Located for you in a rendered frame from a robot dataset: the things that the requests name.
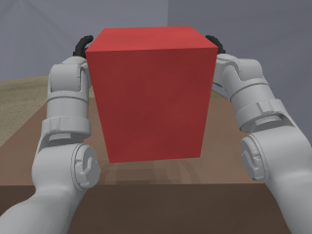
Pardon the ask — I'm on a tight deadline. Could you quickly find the pedestal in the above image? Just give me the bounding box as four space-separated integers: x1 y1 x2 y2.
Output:
0 97 292 234

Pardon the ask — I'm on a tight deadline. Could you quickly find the robot left hand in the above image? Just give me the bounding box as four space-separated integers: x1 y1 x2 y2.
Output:
73 35 94 59

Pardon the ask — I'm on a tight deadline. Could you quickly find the robot right hand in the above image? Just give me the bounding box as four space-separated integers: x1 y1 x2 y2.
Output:
206 35 226 55

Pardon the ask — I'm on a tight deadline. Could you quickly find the right robot upper arm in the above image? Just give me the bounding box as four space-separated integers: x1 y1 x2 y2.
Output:
241 125 312 234

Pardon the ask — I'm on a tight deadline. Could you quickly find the robot left forearm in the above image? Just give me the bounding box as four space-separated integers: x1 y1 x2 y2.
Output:
31 56 93 183

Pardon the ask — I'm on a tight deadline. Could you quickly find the robot right forearm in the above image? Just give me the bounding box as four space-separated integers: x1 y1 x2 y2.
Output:
213 54 312 154

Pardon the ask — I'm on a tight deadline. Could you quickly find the left robot upper arm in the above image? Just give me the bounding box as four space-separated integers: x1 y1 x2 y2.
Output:
0 143 100 234

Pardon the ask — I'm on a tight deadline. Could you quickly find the carton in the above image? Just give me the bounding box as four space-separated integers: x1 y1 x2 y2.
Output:
85 25 218 164

